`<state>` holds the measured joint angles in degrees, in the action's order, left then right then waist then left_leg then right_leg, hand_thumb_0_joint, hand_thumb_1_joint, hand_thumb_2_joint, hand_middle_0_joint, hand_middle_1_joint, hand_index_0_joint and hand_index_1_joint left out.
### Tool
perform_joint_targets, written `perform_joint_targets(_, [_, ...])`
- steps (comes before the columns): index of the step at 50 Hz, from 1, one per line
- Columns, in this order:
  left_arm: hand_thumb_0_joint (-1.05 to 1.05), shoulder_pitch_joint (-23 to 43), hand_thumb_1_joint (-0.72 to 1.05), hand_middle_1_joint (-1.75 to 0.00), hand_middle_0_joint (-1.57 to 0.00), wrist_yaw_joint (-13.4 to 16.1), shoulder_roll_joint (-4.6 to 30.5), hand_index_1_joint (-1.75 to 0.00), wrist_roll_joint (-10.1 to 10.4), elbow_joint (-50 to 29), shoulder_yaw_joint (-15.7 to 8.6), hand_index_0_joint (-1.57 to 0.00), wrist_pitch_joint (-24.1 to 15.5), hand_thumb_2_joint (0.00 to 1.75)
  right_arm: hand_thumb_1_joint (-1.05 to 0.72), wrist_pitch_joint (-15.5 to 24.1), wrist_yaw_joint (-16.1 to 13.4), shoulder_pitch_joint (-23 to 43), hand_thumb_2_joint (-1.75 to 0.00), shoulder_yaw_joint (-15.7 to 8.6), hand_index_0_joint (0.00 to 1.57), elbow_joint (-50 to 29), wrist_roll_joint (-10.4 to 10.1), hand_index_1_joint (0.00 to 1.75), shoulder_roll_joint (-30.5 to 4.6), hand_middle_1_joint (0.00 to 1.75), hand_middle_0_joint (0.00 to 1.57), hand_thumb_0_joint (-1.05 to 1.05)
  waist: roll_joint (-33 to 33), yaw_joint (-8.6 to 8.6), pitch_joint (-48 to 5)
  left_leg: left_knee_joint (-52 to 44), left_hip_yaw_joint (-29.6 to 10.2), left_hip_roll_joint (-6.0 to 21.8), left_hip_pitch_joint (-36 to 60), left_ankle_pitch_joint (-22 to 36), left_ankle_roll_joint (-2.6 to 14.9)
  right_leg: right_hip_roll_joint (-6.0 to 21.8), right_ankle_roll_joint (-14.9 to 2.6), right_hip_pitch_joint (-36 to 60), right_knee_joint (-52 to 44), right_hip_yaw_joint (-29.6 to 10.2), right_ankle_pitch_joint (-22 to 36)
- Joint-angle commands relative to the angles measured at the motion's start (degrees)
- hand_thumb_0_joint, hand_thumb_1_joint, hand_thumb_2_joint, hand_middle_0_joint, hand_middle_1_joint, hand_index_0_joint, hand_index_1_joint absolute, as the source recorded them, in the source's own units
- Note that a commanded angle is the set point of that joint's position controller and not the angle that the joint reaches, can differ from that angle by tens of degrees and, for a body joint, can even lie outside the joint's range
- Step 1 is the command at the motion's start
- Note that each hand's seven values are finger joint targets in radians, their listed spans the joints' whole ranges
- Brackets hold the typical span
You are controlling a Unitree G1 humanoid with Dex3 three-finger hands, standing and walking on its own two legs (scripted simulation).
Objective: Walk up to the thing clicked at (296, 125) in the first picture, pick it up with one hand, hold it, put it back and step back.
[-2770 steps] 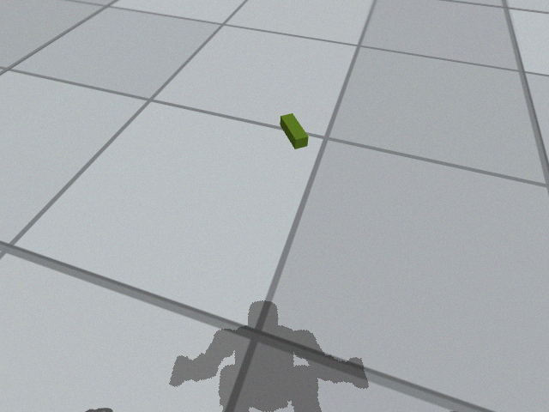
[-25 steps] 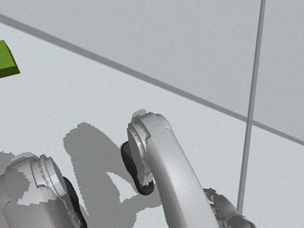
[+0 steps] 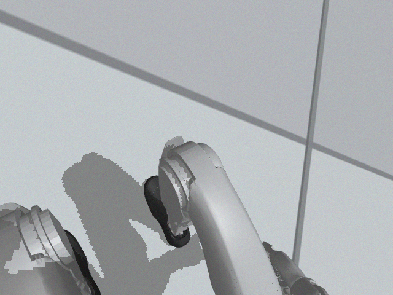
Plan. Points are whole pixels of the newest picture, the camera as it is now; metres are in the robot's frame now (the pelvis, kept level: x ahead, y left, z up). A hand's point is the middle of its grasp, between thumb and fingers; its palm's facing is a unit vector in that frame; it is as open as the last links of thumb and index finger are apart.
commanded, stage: rest palm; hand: left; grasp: from above
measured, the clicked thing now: out of the picture +0.55 +0.31 -0.28
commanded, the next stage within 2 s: close in 1.26 s
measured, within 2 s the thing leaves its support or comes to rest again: neither
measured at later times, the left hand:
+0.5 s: hand out of the picture +0.53 +0.31 -0.23, palm faces -0.45 -0.11 -0.88, open 13.2 cm
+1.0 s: hand out of the picture +0.52 +0.30 -0.25, palm faces -0.44 -0.12 -0.89, open 12.5 cm
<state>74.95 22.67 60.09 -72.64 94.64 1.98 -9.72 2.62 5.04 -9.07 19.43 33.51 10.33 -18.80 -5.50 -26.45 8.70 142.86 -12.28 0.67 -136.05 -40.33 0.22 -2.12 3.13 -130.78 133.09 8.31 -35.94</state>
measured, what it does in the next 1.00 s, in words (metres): stands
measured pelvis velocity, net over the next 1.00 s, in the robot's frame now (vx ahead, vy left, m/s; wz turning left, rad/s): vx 0.00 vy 0.01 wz -0.04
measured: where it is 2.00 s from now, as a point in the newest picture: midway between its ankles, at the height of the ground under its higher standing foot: (129, 251)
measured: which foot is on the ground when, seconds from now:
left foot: down 0.00-1.00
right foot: down 0.00-1.00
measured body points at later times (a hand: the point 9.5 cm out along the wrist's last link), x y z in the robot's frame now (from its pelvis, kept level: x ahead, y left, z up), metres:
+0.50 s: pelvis +0.00 +0.01 +0.00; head +0.30 +0.12 +0.31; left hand +0.55 +0.31 -0.18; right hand +0.01 -0.25 -0.04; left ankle +0.06 +0.13 -0.28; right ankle +0.12 -0.12 -0.28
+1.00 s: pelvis +0.00 +0.01 +0.00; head +0.31 +0.12 +0.30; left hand +0.54 +0.30 -0.20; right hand +0.02 -0.24 -0.05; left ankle +0.06 +0.13 -0.28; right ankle +0.12 -0.12 -0.28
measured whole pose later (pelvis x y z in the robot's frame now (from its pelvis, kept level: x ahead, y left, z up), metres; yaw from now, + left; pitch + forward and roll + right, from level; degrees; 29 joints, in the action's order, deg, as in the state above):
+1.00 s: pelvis +0.00 +0.01 +0.00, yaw -2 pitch +30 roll -16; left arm 74.0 26.5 65.4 -72.4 96.5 0.1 -9.9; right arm 7.6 7.4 -7.1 23.4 32.0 12.4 -20.1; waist -8.7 -28.2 13.2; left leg 143.9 -14.3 1.0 -135.6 -40.7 0.9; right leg -2.9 4.0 -129.2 132.0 10.0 -35.3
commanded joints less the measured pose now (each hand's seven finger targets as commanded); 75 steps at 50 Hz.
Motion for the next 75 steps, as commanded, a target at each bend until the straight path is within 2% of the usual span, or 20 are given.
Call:
perform_joint_targets(1, [0.00, 16.74, -0.47, -1.07, -0.09, 2.28, 9.38, -1.06, 1.03, -5.24, -0.11, -0.10, 1.56, 1.00, -0.90, 0.57, -0.35, -13.51, -0.90, -4.70, 0.20, 1.95, 0.18, 0.30, -17.93, 0.30, 0.20, 0.00, 29.90, -3.73, -38.30, -13.76, 4.07, 1.62, 28.86, 16.04, 1.11, -2.37, -4.23, 24.85, -10.67, 5.52, 16.71])
perform_joint_targets(4, [0.00, 17.34, -0.44, -1.09, -0.10, 1.90, 12.37, -1.07, 0.72, -7.11, -1.47, -0.12, 1.93, 1.01, -0.90, 0.94, -0.03, -13.33, -0.90, -4.40, 0.20, 1.33, 0.23, 0.30, -18.54, 0.30, 0.20, 0.00, 31.11, -3.37, -39.34, -13.40, 3.98, 1.79, 29.80, 17.72, 0.88, -2.29, -4.29, 26.03, -10.51, 5.54, 17.58])
perform_joint_targets(8, [0.00, 16.82, -0.42, -1.11, -0.10, 1.25, 12.03, -1.08, 0.83, -8.35, -1.28, -0.12, 1.95, 0.99, -0.90, 1.18, 0.39, -13.00, -0.90, -4.19, 0.20, 0.34, 0.35, 0.30, -18.89, 0.30, 0.20, 0.00, 32.08, -3.67, -38.94, -12.85, 3.98, 1.83, 31.33, 18.71, 0.80, -2.38, -4.55, 25.96, -10.61, 5.57, 17.56])
perform_joint_targets(9, [0.00, 17.95, -0.42, -1.10, -0.10, 1.56, 14.27, -1.07, 0.42, -9.78, -2.31, -0.12, 1.77, 0.97, -0.90, 1.07, 0.32, -13.07, -0.90, -4.29, 0.20, 0.51, 0.44, 0.30, -19.19, 0.30, 0.20, 0.00, 34.32, -3.21, -40.68, -13.25, 3.92, 2.00, 31.97, 19.58, 0.46, -2.49, -4.60, 27.10, -10.53, 5.64, 18.33])
perform_joint_targets(20, [0.00, 15.71, -0.41, -1.10, -0.12, 2.30, 13.18, -1.08, 0.73, -7.60, -1.49, -0.13, -0.05, 1.00, -0.90, 1.54, 0.66, -11.72, -0.90, -3.23, 0.20, -0.34, 1.07, 0.30, -20.20, 0.30, 0.20, 0.00, 32.37, -4.80, -35.27, -12.99, 2.83, 2.27, 29.14, 15.77, 0.34, -2.66, -4.73, 24.79, -10.86, 7.06, 15.29])
perform_joint_targets(27, [0.00, 14.83, -0.38, -1.08, -0.14, 3.21, 12.69, -1.06, 0.52, -5.87, -0.80, -0.16, -0.96, 0.97, -0.90, 2.16, 0.89, -11.11, -0.90, -2.89, 0.20, 0.14, 1.28, 0.30, -20.26, 0.30, 0.20, 0.00, 31.63, -5.28, -33.76, -14.07, 1.60, 2.68, 29.54, 13.91, 0.13, -2.51, -4.40, 23.55, -10.47, 7.57, 14.50])
perform_joint_targets(29, [0.00, 16.27, -0.37, -1.06, -0.14, 3.68, 14.72, -1.04, 0.06, -8.20, -1.82, -0.16, -1.16, 0.95, -0.90, 2.43, 0.87, -11.30, -0.90, -2.91, 0.20, 0.20, 1.35, 0.30, -20.59, 0.30, 0.20, 0.00, 33.79, -4.65, -35.42, -14.06, 1.25, 2.91, 31.34, 15.75, -0.20, -2.21, -4.35, 23.59, -10.23, 7.58, 15.90])
perform_joint_targets(30, [0.00, 14.05, -0.37, -1.06, -0.16, 3.73, 12.84, -1.04, 0.05, -5.24, -0.86, -0.17, -0.81, 0.97, -0.90, 2.52, 0.89, -11.11, -0.90, -2.90, 0.20, 0.11, 1.47, 0.30, -20.25, 0.30, 0.20, 0.00, 32.15, -5.03, -33.86, -14.13, 1.43, 2.86, 30.78, 15.08, 0.04, -2.45, -4.35, 23.62, -10.22, 7.49, 15.43])
perform_joint_targets(37, [0.00, 14.19, -0.33, -1.05, -0.18, 5.04, 13.60, -1.02, 0.33, -4.54, -0.87, -0.20, -0.50, 0.92, -0.90, 3.42, 1.06, -9.76, -0.90, -2.46, 0.20, -0.07, 1.55, 0.30, -20.97, 0.30, 0.20, 0.00, 32.92, -5.58, -30.85, -14.54, 1.13, 3.08, 29.82, 13.50, -0.10, -2.44, -4.40, 21.82, -10.64, 7.58, 14.25])
perform_joint_targets(39, [0.00, 16.30, -0.31, -1.03, -0.19, 5.65, 15.33, -1.01, 0.10, -7.74, -2.10, -0.21, -0.75, 0.91, -0.90, 3.53, 1.07, -10.15, -0.90, -2.36, 0.20, -0.06, 1.63, 0.30, -21.12, 0.30, 0.20, 0.00, 33.40, -5.30, -33.41, -14.22, 1.03, 3.09, 30.51, 13.80, -0.06, -2.07, -4.16, 22.96, -10.69, 7.38, 15.13])
perform_joint_targets(43, [0.00, 14.51, -0.31, -1.06, -0.18, 5.90, 14.79, -1.04, 0.53, -4.69, -1.49, -0.21, -0.23, 0.93, -0.90, 4.01, 1.11, -10.46, -0.90, -1.99, 0.20, 0.58, 1.74, 0.30, -20.72, 0.30, 0.20, 0.00, 31.02, -5.74, -33.25, -13.85, 1.38, 3.07, 28.88, 12.91, 0.37, -2.53, -3.81, 24.88, -11.08, 7.32, 14.94])
perform_joint_targets(46, [0.00, 15.20, -0.30, -1.05, -0.20, 6.00, 15.91, -1.03, 1.36, -6.52, -2.25, -0.22, -0.21, 0.92, -0.91, 4.39, 1.26, -9.89, -0.90, -1.96, 0.20, 0.10, 1.81, 0.30, -21.21, 0.30, 0.20, 0.00, 33.06, -5.60, -34.55, -13.52, 1.20, 3.41, 30.81, 16.10, -0.03, -2.26, -3.88, 25.50, -10.92, 7.21, 16.97])
perform_joint_targets(48, [0.00, 14.13, -0.29, -1.04, -0.21, 6.04, 15.57, -1.01, 1.30, -5.24, -1.86, -0.23, 0.00, 0.90, -0.91, 4.45, 1.36, -10.25, -0.90, -1.66, 0.20, 0.24, 1.85, 0.30, -21.01, 0.30, 0.20, 0.00, 30.51, -5.98, -33.69, -13.11, 1.60, 3.20, 28.65, 15.17, 0.44, -2.51, -3.59, 27.13, -11.26, 7.18, 17.01])
perform_joint_targets(55, [0.00, 13.38, -0.25, -1.05, -0.24, 5.58, 16.42, -1.03, 1.58, -5.47, -2.60, -0.26, 0.14, 0.93, -0.91, 4.40, 1.62, -10.97, -0.90, -1.31, 0.20, 1.41, 2.03, 0.30, -21.34, 0.30, 0.20, 0.00, 32.95, -5.47, -33.21, -13.33, 1.17, 3.40, 30.74, 15.49, -0.17, -2.31, -4.16, 25.18, -11.34, 7.40, 15.71])
perform_joint_targets(57, [0.00, 13.75, -0.24, -1.06, -0.25, 5.48, 15.69, -1.04, 1.93, -5.93, -1.98, -0.27, -0.10, 0.94, -0.91, 4.32, 1.66, -10.53, -0.91, -1.55, 0.20, 0.40, 2.17, 0.30, -21.95, 0.30, 0.20, 0.00, 32.03, -6.25, -32.82, -13.36, 1.17, 3.35, 30.05, 15.02, 0.03, -2.47, -4.03, 26.13, -11.36, 7.50, 15.80])
perform_joint_targets(58, [0.00, 12.75, -0.24, -1.08, -0.25, 5.54, 15.90, -1.05, 1.66, -3.87, -2.17, -0.27, 0.13, 0.96, -0.91, 4.14, 1.78, -10.69, -0.91, -0.66, 0.20, 0.82, 2.07, 0.30, -20.95, 0.30, 0.20, 0.00, 31.26, -5.91, -33.08, -13.39, 1.06, 3.39, 29.23, 14.56, 0.03, -2.46, -3.97, 26.81, -11.51, 7.56, 15.56])
perform_joint_targets(62, [0.00, 13.41, -0.24, -1.08, -0.24, 5.39, 16.03, -1.05, 2.06, -6.49, -1.90, -0.26, -0.34, 0.95, -0.91, 4.25, 1.79, -9.56, -0.90, -1.60, 0.20, -0.66, 2.13, 0.30, -21.64, 0.30, 0.20, 0.00, 31.60, -5.38, -33.28, -13.23, 1.43, 3.30, 29.96, 15.36, 0.12, -2.78, -3.96, 26.82, -11.52, 7.39, 16.15])
perform_joint_targets(68, [0.00, 12.31, -0.22, -1.08, -0.24, 5.31, 14.61, -1.05, 2.25, -5.23, -1.70, -0.27, -0.61, 0.95, -0.91, 3.51, 2.24, -11.11, -0.90, -0.60, 0.20, 1.17, 2.38, 0.30, -21.04, 0.30, 0.20, 0.00, 31.51, -6.36, -33.36, -12.94, 0.57, 3.61, 30.52, 17.87, -0.09, -2.80, -3.96, 27.06, -11.58, 8.03, 17.65])
perform_joint_targets(72, [0.00, 13.65, -0.24, -0.98, -0.21, 5.50, 17.46, -0.93, 1.23, -7.37, -2.57, -0.26, -0.47, 0.75, -0.90, 3.48, 2.28, -11.20, -0.90, -0.93, 0.20, 0.80, 2.38, 0.30, -21.04, 0.30, 0.20, 0.00, 34.09, -5.39, -34.35, -13.54, 1.11, 3.59, 32.30, 18.39, -0.10, -2.75, -3.94, 27.67, -11.38, 7.44, 18.09])
perform_joint_targets(75, [0.00, 11.38, -0.24, -0.99, -0.20, 5.59, 15.04, -0.94, 1.58, -3.69, -1.09, -0.25, -0.31, 0.74, -0.90, 3.29, 2.30, -10.65, -0.90, -0.43, 0.20, 0.93, 2.55, 0.30, -20.79, 0.30, 0.20, 0.00, 31.65, -6.50, -31.90, -13.29, 1.35, 3.38, 29.92, 16.49, 0.32, -3.17, -3.75, 27.99, -12.01, 7.62, 17.33])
